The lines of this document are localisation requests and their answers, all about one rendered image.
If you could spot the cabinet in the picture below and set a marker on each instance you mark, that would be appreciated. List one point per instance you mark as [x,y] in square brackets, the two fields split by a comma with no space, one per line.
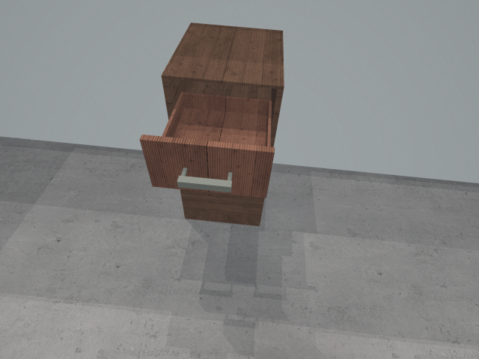
[226,61]

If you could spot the handle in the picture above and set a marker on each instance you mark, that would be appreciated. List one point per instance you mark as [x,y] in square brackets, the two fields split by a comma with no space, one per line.
[204,183]

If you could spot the drawer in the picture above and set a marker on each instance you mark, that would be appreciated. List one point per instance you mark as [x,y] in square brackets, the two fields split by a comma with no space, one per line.
[212,135]

